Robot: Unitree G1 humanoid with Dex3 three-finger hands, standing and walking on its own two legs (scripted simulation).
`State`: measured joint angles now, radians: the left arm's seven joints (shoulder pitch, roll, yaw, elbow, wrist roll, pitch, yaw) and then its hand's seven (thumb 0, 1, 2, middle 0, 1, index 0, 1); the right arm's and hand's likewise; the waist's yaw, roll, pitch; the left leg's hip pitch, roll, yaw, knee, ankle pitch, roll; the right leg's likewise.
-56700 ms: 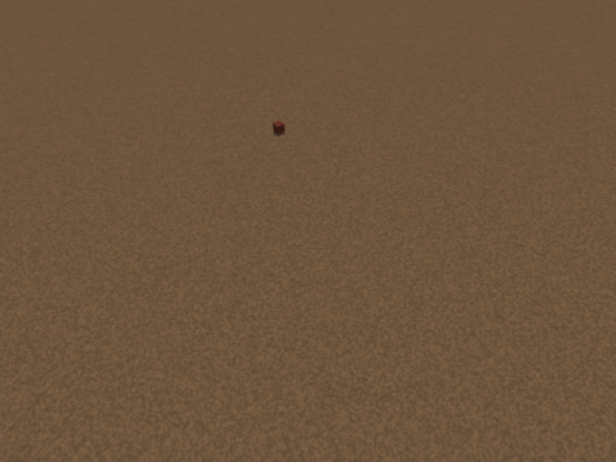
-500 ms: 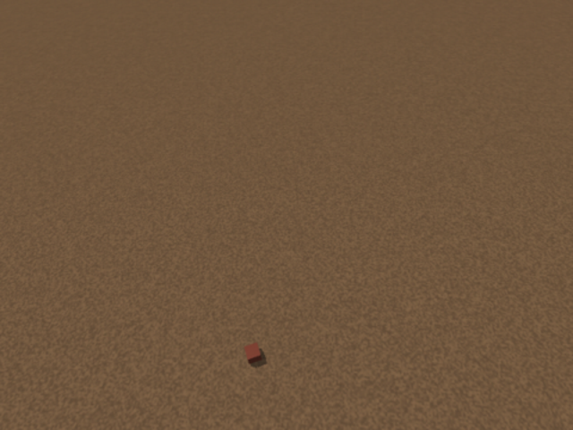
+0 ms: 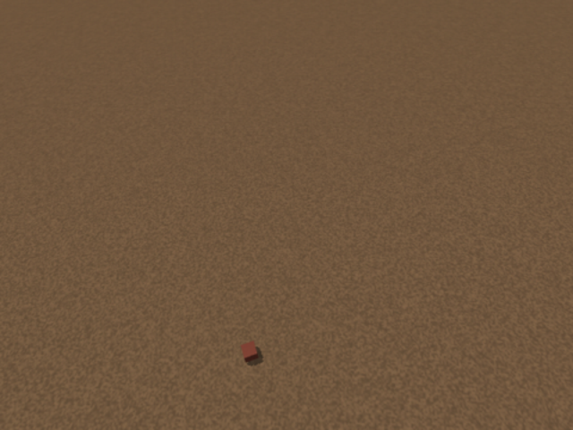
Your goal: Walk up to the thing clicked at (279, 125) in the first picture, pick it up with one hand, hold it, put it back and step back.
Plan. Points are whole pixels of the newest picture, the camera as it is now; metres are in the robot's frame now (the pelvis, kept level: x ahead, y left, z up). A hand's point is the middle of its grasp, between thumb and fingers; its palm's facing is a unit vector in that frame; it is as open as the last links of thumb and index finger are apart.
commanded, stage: stand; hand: left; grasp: from above
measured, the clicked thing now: (249, 351) +0.47 +0.19 -0.76
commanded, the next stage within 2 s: step back in 0.32 s
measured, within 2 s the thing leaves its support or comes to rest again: neither
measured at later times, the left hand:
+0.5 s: hand out of the picture +0.08 +0.27 -0.16, palm faces -0.01 -0.93 -0.37, open 7.4 cm
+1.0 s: hand out of the picture +0.00 +0.31 -0.18, palm faces -0.12 -0.92 -0.36, open 7.4 cm
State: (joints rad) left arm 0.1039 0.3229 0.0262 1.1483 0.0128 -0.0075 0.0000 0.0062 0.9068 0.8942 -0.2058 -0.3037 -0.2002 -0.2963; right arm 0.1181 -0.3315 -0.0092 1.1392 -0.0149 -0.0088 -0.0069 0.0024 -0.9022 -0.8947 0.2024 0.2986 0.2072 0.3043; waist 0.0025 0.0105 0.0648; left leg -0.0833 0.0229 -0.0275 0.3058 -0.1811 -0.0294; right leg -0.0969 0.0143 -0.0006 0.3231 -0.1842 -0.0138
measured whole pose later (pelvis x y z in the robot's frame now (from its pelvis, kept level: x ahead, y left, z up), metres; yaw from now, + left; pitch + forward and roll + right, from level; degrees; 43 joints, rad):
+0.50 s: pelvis -0.03 +0.01 -0.01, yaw -1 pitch -2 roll +0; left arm 0.07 0.36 0.06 1.01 0.01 0.02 0.01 0.01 0.90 0.89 -0.21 -0.30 -0.20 -0.30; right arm 0.07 -0.38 -0.04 1.02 0.00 0.04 0.00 0.00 -0.90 -0.89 0.20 0.30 0.21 0.30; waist 0.00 -0.01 0.15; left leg -0.30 -0.03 -0.05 0.74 -0.42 0.03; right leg -0.23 0.00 0.02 0.47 -0.21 -0.02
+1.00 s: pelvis -0.13 +0.05 -0.02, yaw -5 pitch -2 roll -1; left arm 0.12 0.39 0.08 0.86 0.02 0.07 0.01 0.01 0.91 0.89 -0.21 -0.30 -0.20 -0.30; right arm 0.12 -0.35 -0.04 0.86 -0.02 0.02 -0.02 0.00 -0.90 -0.89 0.21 0.30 0.21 0.30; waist -0.01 -0.03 0.22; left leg -0.33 0.02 0.05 0.59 -0.22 0.04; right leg -0.30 0.06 0.11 0.86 -0.50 0.02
